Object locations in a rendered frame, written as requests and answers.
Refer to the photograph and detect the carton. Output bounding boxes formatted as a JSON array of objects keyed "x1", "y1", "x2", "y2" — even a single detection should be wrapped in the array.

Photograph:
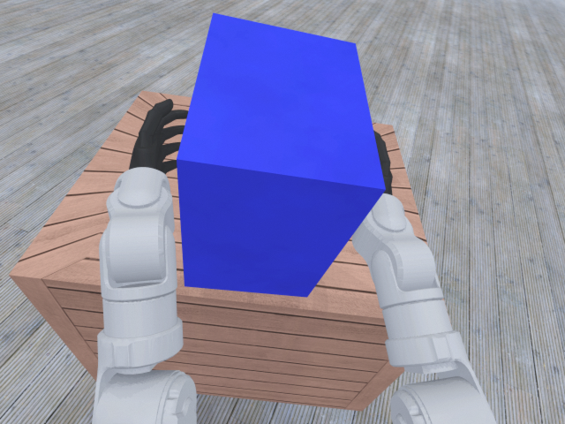
[{"x1": 177, "y1": 13, "x2": 386, "y2": 297}]

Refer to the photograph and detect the pedestal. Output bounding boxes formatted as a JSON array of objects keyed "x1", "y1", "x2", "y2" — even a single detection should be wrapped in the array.
[{"x1": 9, "y1": 91, "x2": 452, "y2": 412}]

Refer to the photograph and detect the robot right hand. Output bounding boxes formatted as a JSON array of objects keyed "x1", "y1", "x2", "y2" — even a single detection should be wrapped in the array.
[{"x1": 373, "y1": 130, "x2": 393, "y2": 195}]

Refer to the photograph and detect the robot right upper arm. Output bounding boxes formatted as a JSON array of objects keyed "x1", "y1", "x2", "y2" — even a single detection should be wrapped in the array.
[{"x1": 390, "y1": 376, "x2": 494, "y2": 424}]

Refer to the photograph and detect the right robot forearm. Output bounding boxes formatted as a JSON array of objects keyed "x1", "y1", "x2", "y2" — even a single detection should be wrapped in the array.
[{"x1": 352, "y1": 193, "x2": 496, "y2": 424}]

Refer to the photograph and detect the left robot forearm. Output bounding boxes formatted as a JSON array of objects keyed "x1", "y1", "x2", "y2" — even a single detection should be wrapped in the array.
[{"x1": 92, "y1": 167, "x2": 184, "y2": 424}]

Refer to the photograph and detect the robot left hand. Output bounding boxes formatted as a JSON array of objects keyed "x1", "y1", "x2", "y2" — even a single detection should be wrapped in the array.
[{"x1": 129, "y1": 99, "x2": 188, "y2": 175}]

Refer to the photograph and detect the robot left upper arm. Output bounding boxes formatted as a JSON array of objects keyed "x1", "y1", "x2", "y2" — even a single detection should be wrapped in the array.
[{"x1": 94, "y1": 370, "x2": 197, "y2": 424}]

